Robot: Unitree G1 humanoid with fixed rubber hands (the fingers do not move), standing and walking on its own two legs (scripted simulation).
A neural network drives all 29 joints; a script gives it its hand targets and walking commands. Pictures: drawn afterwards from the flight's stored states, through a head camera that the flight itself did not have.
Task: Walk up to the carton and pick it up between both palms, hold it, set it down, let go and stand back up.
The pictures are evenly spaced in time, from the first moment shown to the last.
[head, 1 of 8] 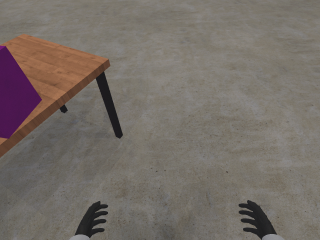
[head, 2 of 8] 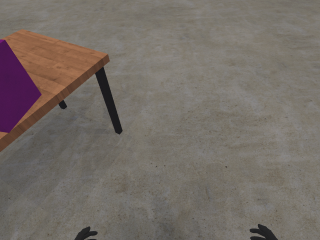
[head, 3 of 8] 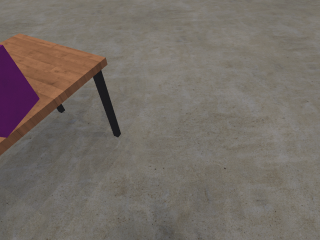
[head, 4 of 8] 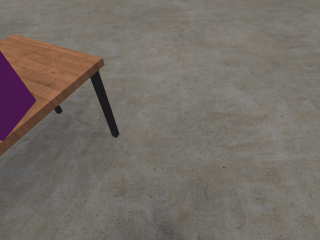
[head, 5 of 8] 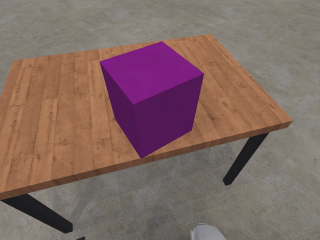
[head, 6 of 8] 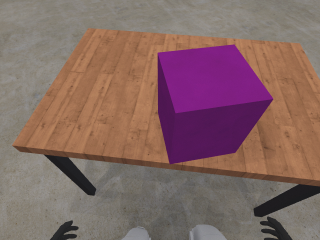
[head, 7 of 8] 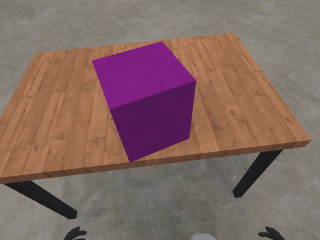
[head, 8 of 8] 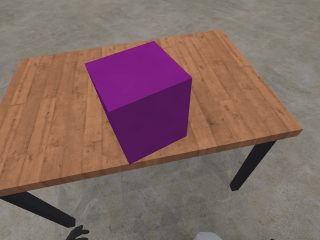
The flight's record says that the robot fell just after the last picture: no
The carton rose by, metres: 0.00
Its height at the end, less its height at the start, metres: +0.00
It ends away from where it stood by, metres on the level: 0.00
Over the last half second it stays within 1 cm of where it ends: yes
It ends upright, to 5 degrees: yes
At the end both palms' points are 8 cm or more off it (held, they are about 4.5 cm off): yes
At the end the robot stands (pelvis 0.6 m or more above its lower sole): yes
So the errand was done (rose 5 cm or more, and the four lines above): no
